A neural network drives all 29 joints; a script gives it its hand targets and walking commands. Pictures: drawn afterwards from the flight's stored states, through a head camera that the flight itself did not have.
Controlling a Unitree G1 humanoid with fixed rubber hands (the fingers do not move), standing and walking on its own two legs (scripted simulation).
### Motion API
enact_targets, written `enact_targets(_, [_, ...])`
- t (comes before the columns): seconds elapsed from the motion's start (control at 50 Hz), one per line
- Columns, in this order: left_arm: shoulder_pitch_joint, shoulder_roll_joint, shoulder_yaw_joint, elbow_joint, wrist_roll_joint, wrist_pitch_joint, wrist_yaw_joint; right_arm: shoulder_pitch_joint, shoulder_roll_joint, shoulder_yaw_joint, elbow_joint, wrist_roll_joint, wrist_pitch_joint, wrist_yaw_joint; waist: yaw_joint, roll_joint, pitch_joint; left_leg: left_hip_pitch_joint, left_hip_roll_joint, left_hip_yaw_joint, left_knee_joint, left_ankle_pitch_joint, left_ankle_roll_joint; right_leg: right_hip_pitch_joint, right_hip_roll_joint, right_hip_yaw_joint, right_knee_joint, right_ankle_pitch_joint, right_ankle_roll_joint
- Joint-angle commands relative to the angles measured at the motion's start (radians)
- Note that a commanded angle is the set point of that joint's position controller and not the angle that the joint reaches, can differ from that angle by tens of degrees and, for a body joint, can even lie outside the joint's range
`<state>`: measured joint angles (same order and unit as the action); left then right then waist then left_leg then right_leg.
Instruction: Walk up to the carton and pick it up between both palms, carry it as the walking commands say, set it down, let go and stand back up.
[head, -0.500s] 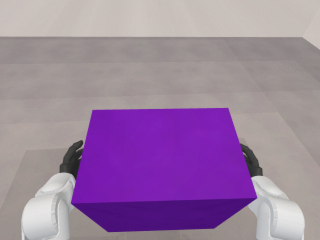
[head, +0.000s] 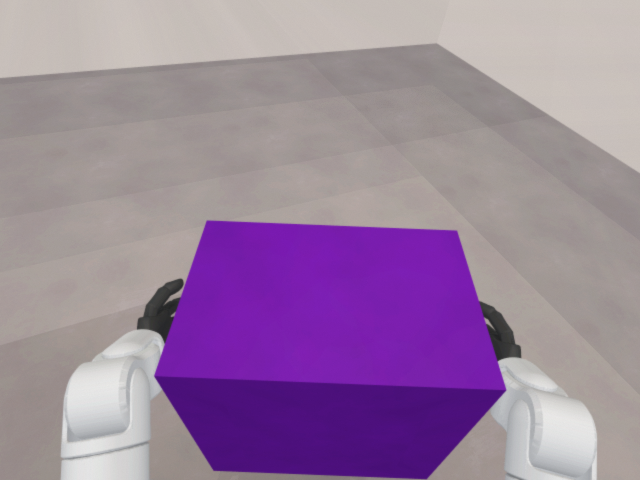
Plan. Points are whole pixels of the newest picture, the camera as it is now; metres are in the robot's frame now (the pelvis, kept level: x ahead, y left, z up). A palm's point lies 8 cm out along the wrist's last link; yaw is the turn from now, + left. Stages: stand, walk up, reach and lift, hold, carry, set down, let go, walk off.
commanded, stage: carry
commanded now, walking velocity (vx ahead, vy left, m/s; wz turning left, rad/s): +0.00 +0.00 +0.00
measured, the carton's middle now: (325, 360) +0.29 -0.01 +0.01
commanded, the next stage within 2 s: none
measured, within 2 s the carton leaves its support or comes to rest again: neither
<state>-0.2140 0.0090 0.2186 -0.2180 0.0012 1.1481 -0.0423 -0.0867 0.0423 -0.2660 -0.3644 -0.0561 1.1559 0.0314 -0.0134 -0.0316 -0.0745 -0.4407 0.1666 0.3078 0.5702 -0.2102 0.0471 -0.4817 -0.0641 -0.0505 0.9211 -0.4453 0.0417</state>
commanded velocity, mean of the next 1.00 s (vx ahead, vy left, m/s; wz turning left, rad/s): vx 0.00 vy -0.16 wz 0.00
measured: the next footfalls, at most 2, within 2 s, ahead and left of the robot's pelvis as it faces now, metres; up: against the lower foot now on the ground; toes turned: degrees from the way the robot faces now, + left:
right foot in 0.08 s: -0.03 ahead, -0.14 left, +0.00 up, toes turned -8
left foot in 0.46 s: +0.04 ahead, +0.06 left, +0.00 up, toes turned +7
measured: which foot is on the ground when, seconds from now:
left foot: down 0.00-0.12, up 0.14-0.44, down 0.46-0.86, up 0.88-1.00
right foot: up 0.00-0.06, down 0.08-0.46, up 0.48-0.82, down 0.84-1.00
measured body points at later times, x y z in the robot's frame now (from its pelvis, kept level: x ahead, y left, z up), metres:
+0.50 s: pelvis -0.02 -0.05 -0.01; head -0.04 -0.03 +0.44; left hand +0.24 +0.12 +0.05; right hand +0.22 -0.26 +0.07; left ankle +0.00 +0.05 -0.73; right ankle -0.07 -0.14 -0.72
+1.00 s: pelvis -0.09 -0.18 +0.00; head -0.09 -0.20 +0.45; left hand +0.19 -0.03 +0.06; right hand +0.13 -0.42 +0.05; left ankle -0.09 -0.02 -0.65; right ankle -0.09 -0.27 -0.73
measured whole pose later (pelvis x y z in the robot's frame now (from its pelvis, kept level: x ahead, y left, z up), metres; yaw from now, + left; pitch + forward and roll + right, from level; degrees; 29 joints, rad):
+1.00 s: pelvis -0.09 -0.18 +0.00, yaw -5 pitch +4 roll +1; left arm -0.06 -0.09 0.22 -0.32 0.06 1.13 -0.04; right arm -0.03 -0.04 -0.23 -0.38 -0.01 1.18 0.05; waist -0.03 0.04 -0.08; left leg -0.59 0.16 0.10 1.15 -0.54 -0.09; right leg -0.37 -0.03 -0.11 0.58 -0.28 -0.04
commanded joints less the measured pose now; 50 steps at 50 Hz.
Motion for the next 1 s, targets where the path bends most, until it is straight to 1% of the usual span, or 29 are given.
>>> enact_targets(0.0, [-0.35,-0.845,-0.749,-0.264,-0.239,-0.013,-0.145,-0.497,0.721,0.843,-0.23,0.381,-0.022,0.206,0.003,0.207,-0.338,0.363,0.177,-0.187,-0.022,0.43,-0.043,0.2,0.016,-0.021,-0.553,0.123,-0.025])
enact_targets(0.02, [-0.349,-0.852,-0.764,-0.305,-0.251,-0.022,-0.145,-0.514,0.726,0.873,-0.27,0.388,-0.03,0.2,0.008,0.098,-0.353,0.201,0.139,-0.155,0.065,0.32,-0.082,0.36,-0.057,0.098,-0.537,0.27,-0.051])
enact_targets(0.04, [-0.325,-0.851,-0.768,-0.31,-0.263,-0.027,-0.147,-0.544,0.728,0.889,-0.317,0.401,-0.04,0.195,0.012,-0.092,-0.351,-0.033,0.07,-0.126,0.159,0.069,-0.122,0.5,-0.193,0.258,-0.464,0.673,-0.102])
enact_targets(0.06, [-0.307,-0.839,-0.778,-0.347,-0.271,-0.034,-0.148,-0.515,0.743,0.911,-0.313,0.407,-0.042,0.19,0.022,-0.276,-0.316,-0.275,-0.005,-0.098,0.313,-0.379,-0.146,0.632,-0.298,0.342,-0.432,1.038,-0.17])
enact_targets(0.08, [-0.253,-0.844,-0.782,-0.293,-0.268,-0.027,-0.151,-0.476,0.742,0.907,-0.272,0.406,-0.037,0.187,0.012,-0.221,-0.328,-0.315,-0.004,-0.16,0.422,-0.411,-0.136,0.649,-0.332,0.309,-0.417,1.149,-0.203])
enact_targets(0.1, [-0.23,-0.834,-0.75,-0.29,-0.236,-0.052,-0.155,-0.549,0.727,0.928,-0.34,0.427,-0.047,0.195,0.027,-0.232,-0.332,-0.292,-0.009,-0.2,0.44,-0.41,-0.137,0.602,-0.301,0.299,-0.401,1.133,-0.243])
enact_targets(0.14, [-0.204,-0.821,-0.736,-0.326,-0.23,-0.056,-0.156,-0.546,0.719,0.948,-0.381,0.449,-0.054,0.188,0.027,-0.212,-0.331,-0.272,-0.034,-0.186,0.508,-0.316,-0.134,0.631,-0.203,0.174,-0.353,1.271,-0.182])
enact_targets(0.18, [-0.177,-0.792,-0.736,-0.344,-0.233,-0.047,-0.149,-0.479,0.715,0.937,-0.334,0.444,-0.052,0.179,0.027,-0.202,-0.324,-0.277,-0.072,-0.177,0.459,-0.275,-0.129,0.678,-0.186,0.142,-0.347,1.339,-0.158])
enact_targets(0.26, [-0.107,-0.726,-0.737,-0.307,-0.217,-0.02,-0.151,-0.332,0.651,0.865,-0.239,0.379,-0.022,0.169,0.03,-0.182,-0.283,-0.197,-0.091,-0.144,0.362,-0.228,-0.131,0.566,-0.147,0.127,-0.369,1.169,-0.17])
enact_targets(0.32, [-0.127,-0.727,-0.751,-0.245,-0.222,0.004,-0.154,-0.316,0.608,0.806,-0.194,0.337,-0.006,0.17,0.027,-0.179,-0.227,-0.076,-0.111,-0.122,0.133,-0.172,-0.131,0.461,-0.112,0.102,-0.364,0.992,-0.191])
enact_targets(0.36, [-0.15,-0.731,-0.762,-0.221,-0.229,0.01,-0.158,-0.345,0.601,0.802,-0.183,0.329,-0.001,0.175,-0.001,-0.122,-0.238,0.139,-0.08,-0.123,-0.1,0.075,-0.113,0.323,-0.091,0.061,-0.296,0.882,-0.142])
enact_targets(0.38, [-0.167,-0.742,-0.777,-0.21,-0.234,0.012,-0.159,-0.32,0.592,0.782,-0.162,0.314,0.0,0.179,-0.014,-0.018,-0.271,0.32,0.016,-0.215,-0.154,0.25,-0.065,0.192,-0.049,0.03,-0.21,0.736,-0.083])
enact_targets(0.4, [-0.193,-0.759,-0.788,-0.221,-0.242,0.011,-0.162,-0.354,0.591,0.782,-0.172,0.323,-0.009,0.181,-0.021,0.227,-0.305,0.5,0.239,-0.479,-0.147,0.749,0.029,-0.025,0.051,-0.015,-0.063,0.333,-0.016])
enact_targets(0.42, [-0.264,-0.752,-0.812,-0.279,-0.261,0.008,-0.17,-0.345,0.611,0.784,-0.171,0.335,-0.013,0.18,-0.013,0.32,-0.28,0.506,0.375,-0.619,-0.143,0.897,0.144,-0.114,0.072,0.054,0.101,-0.213,0.005])
enact_targets(0.44, [-0.297,-0.782,-0.832,-0.281,-0.264,0.01,-0.174,-0.357,0.651,0.775,-0.168,0.335,-0.009,0.184,-0.003,0.301,-0.268,0.421,0.391,-0.615,-0.162,0.739,0.174,-0.098,0.027,0.105,0.191,-0.213,-0.016])
enact_targets(0.46, [-0.344,-0.819,-0.836,-0.314,-0.283,0.013,-0.174,-0.396,0.689,0.788,-0.171,0.348,-0.004,0.194,-0.012,0.212,-0.227,0.382,0.339,-0.526,-0.18,0.514,0.162,-0.115,0.007,0.086,0.186,-0.145,-0.019])
enact_targets(0.52, [-0.377,-0.845,-0.831,-0.283,-0.299,0.016,-0.182,-0.412,0.694,0.789,-0.192,0.343,-0.007,0.191,-0.009,0.184,-0.137,0.186,0.246,-0.419,-0.314,-0.097,0.064,-0.061,-0.024,0.059,0.028,-0.013,-0.01])
enact_targets(0.58, [-0.331,-0.857,-0.822,-0.243,-0.281,0.023,-0.172,-0.421,0.678,0.788,-0.204,0.341,-0.004,0.197,0.0,0.327,-0.119,0.108,0.219,-0.331,-0.33,-0.15,0.035,0.0,0.004,-0.011,0.014,0.085,0.004])
enact_targets(0.62, [-0.265,-0.836,-0.8,-0.204,-0.26,0.022,-0.168,-0.428,0.656,0.807,-0.22,0.347,-0.002,0.202,0.0,0.328,-0.153,0.075,0.177,-0.273,-0.313,-0.17,0.001,0.069,0.036,-0.065,-0.067,0.097,0.003])
enact_targets(0.72, [-0.241,-0.806,-0.764,-0.177,-0.226,0.014,-0.161,-0.414,0.629,0.829,-0.22,0.348,0.006,0.212,-0.008,0.287,-0.189,0.101,0.197,-0.277,-0.266,-0.168,-0.044,0.155,0.05,-0.078,-0.292,0.108,-0.004])
enact_targets(0.76, [-0.262,-0.811,-0.755,-0.183,-0.231,0.018,-0.163,-0.417,0.64,0.831,-0.201,0.339,0.013,0.204,-0.007,0.206,-0.195,0.076,0.168,-0.276,-0.192,-0.134,-0.066,0.238,0.064,-0.075,-0.419,0.067,-0.017])
enact_targets(0.78, [-0.265,-0.823,-0.768,-0.205,-0.245,0.016,-0.164,-0.424,0.65,0.838,-0.211,0.34,0.011,0.199,0.002,0.138,-0.214,0.011,0.127,-0.225,-0.076,-0.166,-0.089,0.322,0.019,-0.002,-0.506,0.062,-0.043])
enact_targets(0.8, [-0.243,-0.812,-0.759,-0.19,-0.241,0.017,-0.166,-0.436,0.638,0.849,-0.221,0.341,0.01,0.2,0.014,-0.067,-0.198,-0.082,0.049,-0.179,0.071,-0.173,-0.122,0.353,-0.114,0.184,-0.678,0.034,-0.085])
enact_targets(0.82, [-0.249,-0.801,-0.758,-0.227,-0.244,0.01,-0.17,-0.457,0.646,0.869,-0.223,0.35,0.008,0.198,0.022,-0.289,-0.179,-0.222,-0.046,-0.109,0.373,-0.406,-0.156,0.349,-0.278,0.319,-0.658,0.288,-0.16])
enact_targets(0.84, [-0.217,-0.805,-0.735,-0.184,-0.236,0.014,-0.173,-0.479,0.655,0.88,-0.213,0.361,0.006,0.201,0.021,-0.24,-0.157,-0.234,-0.025,-0.205,0.57,-0.436,-0.145,0.279,-0.287,0.267,-0.614,0.397,-0.198])
enact_targets(0.88, [-0.248,-0.798,-0.703,-0.195,-0.215,-0.009,-0.168,-0.579,0.685,0.882,-0.237,0.41,-0.003,0.21,0.018,-0.223,-0.169,-0.219,-0.016,-0.22,0.727,-0.396,-0.134,0.204,-0.239,0.215,-0.568,0.484,-0.23])
enact_targets(0.9, [-0.26,-0.826,-0.714,-0.22,-0.226,-0.01,-0.163,-0.581,0.702,0.886,-0.241,0.436,-0.008,0.212,0.013,-0.146,-0.164,-0.2,-0.003,-0.24,0.724,-0.358,-0.124,0.236,-0.189,0.125,-0.515,0.631,-0.194])
enact_targets(0.94, [-0.262,-0.809,-0.731,-0.303,-0.245,-0.024,-0.158,-0.583,0.733,0.907,-0.274,0.46,-0.021,0.2,0.013,-0.148,-0.206,-0.22,-0.004,-0.217,0.633,-0.317,-0.123,0.367,-0.158,0.044,-0.467,0.807,-0.171])
enact_targets(0.98, [-0.205,-0.784,-0.749,-0.34,-0.26,-0.024,-0.156,-0.449,0.71,0.874,-0.245,0.424,-0.023,0.179,0.018,-0.135,-0.276,-0.267,-0.03,-0.205,0.581,-0.315,-0.109,0.508,-0.183,0.089,-0.443,0.958,-0.163])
